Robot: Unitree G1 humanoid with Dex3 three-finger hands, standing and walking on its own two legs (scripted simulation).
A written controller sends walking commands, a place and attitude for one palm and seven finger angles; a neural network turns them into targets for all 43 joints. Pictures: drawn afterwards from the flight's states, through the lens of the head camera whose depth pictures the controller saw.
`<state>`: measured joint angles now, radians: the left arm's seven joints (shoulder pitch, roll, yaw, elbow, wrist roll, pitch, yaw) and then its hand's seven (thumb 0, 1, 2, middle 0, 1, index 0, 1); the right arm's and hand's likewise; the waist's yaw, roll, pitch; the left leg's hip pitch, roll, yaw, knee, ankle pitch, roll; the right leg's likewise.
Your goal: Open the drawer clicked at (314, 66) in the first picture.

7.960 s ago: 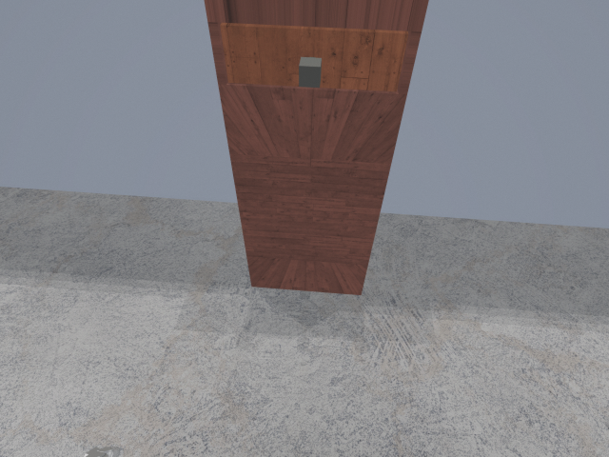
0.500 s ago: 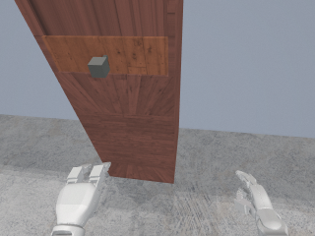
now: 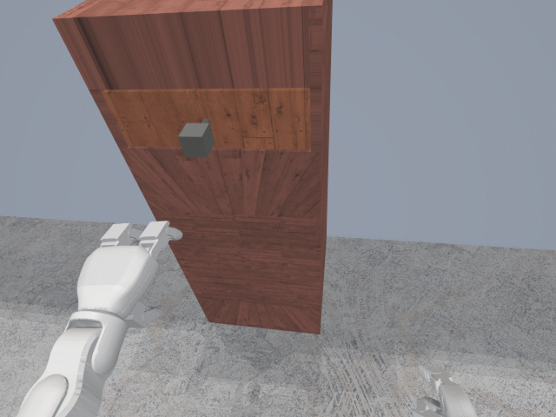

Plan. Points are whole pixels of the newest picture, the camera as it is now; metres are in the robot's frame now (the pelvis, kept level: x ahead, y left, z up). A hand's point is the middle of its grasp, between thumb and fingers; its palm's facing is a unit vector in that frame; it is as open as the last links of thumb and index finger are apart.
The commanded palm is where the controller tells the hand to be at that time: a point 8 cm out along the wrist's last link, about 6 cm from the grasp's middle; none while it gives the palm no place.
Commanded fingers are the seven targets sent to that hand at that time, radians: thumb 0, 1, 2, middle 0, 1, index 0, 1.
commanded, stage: raise the hand with hooked fingers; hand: left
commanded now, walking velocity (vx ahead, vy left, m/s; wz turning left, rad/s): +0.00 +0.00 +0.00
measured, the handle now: (200, 133) +0.54 +0.22 +0.14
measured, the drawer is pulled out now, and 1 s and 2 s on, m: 0.00 0.00 0.00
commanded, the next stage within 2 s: move the hooked fingers above the handle in 1.00 s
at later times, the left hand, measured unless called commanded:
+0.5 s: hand (89, 204) +0.30 +0.27 +0.20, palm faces +0.16 -0.03 -0.99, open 13.8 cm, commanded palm +0.26 +0.27 +0.27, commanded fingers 0.00 -0.50 0.30 -0.30 -1.20 -0.30 -1.20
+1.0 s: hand (86, 191) +0.30 +0.26 +0.22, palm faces +0.18 -0.04 -0.98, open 13.8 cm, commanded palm +0.26 +0.27 +0.28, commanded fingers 0.00 -0.50 0.30 -0.30 -1.20 -0.30 -1.20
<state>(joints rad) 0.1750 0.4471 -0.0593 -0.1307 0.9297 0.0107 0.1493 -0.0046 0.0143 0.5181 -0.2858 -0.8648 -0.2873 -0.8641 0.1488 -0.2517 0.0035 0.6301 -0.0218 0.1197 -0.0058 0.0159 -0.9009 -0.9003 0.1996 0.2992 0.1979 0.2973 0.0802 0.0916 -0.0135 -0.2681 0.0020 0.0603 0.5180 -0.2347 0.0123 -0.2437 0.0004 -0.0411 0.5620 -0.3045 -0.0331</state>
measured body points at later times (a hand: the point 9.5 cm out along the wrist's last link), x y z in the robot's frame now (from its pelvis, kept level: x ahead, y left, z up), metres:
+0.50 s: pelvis -0.01 +0.02 +0.01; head -0.01 -0.02 +0.46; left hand +0.28 +0.27 +0.26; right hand +0.23 -0.16 -0.08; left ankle +0.03 +0.11 -0.73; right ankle +0.00 -0.10 -0.73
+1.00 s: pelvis -0.02 +0.02 +0.01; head -0.01 -0.02 +0.46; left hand +0.28 +0.26 +0.28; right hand +0.19 -0.20 -0.10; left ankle +0.03 +0.11 -0.73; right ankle +0.00 -0.10 -0.73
